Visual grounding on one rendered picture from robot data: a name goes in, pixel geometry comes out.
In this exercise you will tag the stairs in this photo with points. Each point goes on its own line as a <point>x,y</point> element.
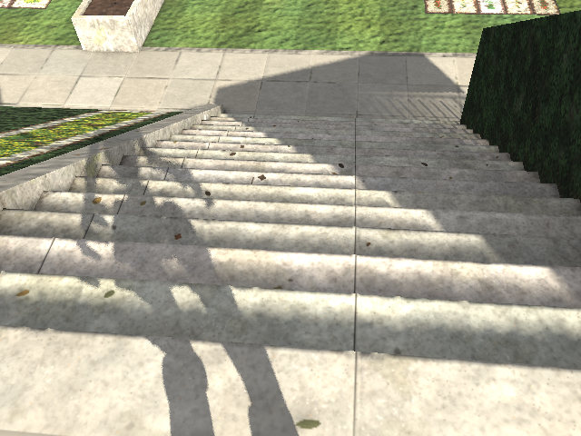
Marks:
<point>400,236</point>

